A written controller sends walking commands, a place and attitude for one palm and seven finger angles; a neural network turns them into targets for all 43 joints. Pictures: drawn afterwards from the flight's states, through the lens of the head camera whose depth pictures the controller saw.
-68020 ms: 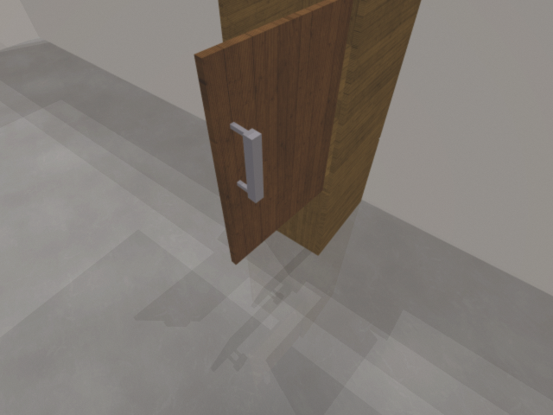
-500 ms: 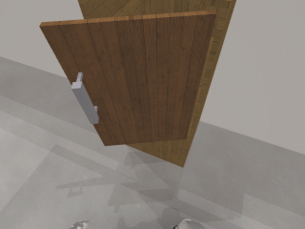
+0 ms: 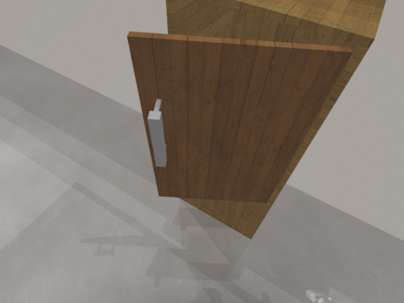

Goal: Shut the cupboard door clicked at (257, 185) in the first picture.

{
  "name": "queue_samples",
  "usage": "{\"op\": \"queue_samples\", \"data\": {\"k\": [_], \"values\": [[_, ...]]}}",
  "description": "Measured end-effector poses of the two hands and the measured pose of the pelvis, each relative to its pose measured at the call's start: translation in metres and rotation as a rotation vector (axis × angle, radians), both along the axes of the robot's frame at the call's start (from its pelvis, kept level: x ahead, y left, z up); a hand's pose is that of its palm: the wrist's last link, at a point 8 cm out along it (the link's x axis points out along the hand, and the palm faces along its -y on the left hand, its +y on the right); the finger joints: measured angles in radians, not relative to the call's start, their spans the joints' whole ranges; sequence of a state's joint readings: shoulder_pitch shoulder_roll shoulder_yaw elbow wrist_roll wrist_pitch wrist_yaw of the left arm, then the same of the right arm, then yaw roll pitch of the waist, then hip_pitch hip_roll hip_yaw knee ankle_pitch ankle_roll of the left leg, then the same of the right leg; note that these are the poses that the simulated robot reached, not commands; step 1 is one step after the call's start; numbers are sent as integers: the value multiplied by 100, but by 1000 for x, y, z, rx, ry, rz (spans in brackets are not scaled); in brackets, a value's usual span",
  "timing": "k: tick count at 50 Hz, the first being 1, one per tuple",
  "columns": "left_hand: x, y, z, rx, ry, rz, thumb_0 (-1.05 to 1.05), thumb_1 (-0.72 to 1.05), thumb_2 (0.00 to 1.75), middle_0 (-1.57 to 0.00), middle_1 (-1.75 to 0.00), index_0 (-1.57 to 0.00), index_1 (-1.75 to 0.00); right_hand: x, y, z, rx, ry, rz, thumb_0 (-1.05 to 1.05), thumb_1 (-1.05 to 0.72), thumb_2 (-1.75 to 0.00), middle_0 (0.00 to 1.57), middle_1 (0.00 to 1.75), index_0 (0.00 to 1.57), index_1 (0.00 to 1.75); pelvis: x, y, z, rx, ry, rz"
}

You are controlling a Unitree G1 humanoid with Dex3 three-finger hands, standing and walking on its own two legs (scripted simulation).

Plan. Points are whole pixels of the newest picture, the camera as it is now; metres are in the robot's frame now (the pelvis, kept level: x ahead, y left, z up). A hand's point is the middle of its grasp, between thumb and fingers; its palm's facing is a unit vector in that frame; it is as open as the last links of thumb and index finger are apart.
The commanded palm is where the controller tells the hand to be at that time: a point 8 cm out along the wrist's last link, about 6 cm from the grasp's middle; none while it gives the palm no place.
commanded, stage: come to a stop and stand still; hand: left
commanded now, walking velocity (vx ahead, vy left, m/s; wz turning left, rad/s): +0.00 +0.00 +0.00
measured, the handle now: (159, 134) +0.46 +0.15 +0.04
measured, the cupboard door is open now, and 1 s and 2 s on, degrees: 28 28 28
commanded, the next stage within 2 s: look again from close up in 0.82 s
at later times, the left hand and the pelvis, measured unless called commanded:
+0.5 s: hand out of the picture -0.02 +0.20 -0.16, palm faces -0.03 -0.98 -0.21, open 7.4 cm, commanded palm none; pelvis -0.05 +0.02 +0.01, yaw -2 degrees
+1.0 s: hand out of the picture -0.08 +0.17 -0.17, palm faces -0.02 -0.99 -0.15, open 7.4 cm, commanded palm none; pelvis -0.06 +0.03 +0.01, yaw -1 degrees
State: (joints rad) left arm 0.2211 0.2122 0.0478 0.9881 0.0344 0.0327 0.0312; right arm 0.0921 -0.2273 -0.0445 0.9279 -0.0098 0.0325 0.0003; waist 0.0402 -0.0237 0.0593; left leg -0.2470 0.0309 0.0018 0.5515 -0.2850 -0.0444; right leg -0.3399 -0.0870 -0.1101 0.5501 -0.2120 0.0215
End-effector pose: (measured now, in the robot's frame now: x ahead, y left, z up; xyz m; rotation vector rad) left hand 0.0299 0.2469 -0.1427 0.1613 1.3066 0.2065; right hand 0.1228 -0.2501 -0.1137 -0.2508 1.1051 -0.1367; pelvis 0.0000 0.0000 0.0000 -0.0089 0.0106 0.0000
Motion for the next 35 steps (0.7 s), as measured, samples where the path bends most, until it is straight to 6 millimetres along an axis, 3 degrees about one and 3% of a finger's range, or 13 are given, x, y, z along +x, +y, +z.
{"op": "queue_samples", "data": {"k": [4, 10, 19, 28, 35], "values": [[-15, 19, -8, -16, 32, 25, 0, 91, 90, -20, -30, -20, -30, -31, 25, 4, -21, 63, 10, 0, -91, -89, 19, 30, 20, 30, -7, 13, 3, 4, -23, 1], [-34, 29, 0, -25, 69, 17, 0, 91, 90, -20, -30, -19, -30, -79, 50, -1, 8, 144, -29, 0, -91, -89, 20, 30, 20, 30, -18, 27, 10, 1, -23, -11], [-51, 16, 10, -4, 93, -55, 0, 91, 90, -20, -30, -19, -30, -143, 50, -22, 81, 218, -138, 0, -92, -89, 20, 30, 20, 30, -38, 27, 9, 21, -17, -38], [-62, -7, 9, -39, 65, -70, 0, 92, 90, -20, -30, -20, -30, -203, 50, -19, 96, 310, -174, 0, -92, -89, 20, 30, 20, 30, -50, 19, 14, 15, -51, -32], [-82, -17, 4, -73, 96, -60, 0, 92, 90, -20, -30, -20, -30, -232, 48, -14, 79, 373, -191, 0, -91, -89, 20, 30, 20, 30, -58, 16, 14, 9, -53, -29]]}}
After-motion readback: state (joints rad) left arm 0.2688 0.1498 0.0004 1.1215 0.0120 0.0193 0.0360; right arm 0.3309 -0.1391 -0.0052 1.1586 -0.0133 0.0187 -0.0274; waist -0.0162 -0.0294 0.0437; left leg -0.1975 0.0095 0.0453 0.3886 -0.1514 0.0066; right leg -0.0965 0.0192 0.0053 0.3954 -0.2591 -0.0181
